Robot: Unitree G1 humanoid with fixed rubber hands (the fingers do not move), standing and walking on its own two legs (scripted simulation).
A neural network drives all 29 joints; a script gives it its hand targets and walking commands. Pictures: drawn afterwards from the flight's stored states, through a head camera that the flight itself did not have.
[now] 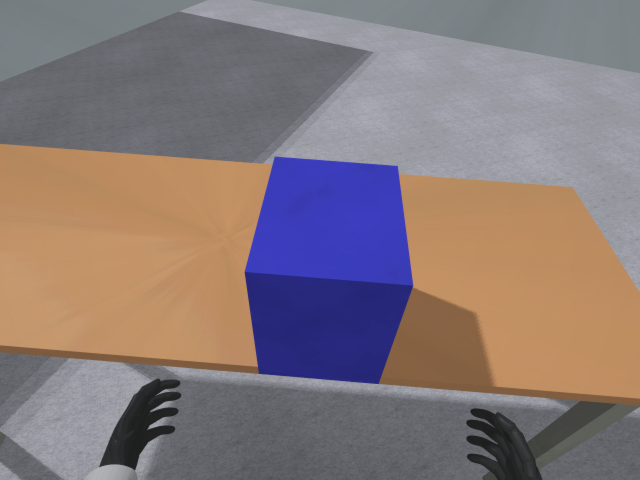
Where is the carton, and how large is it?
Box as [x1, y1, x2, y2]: [245, 157, 412, 383]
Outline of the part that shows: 275,157 245,268 246,285 259,373 378,383 412,287 397,166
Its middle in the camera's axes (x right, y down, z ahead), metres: +0.01 +0.04 +0.56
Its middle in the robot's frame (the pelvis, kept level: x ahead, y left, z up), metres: +0.40 +0.02 +0.04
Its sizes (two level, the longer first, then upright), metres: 0.213 0.174 0.231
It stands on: a table, 0.71 m high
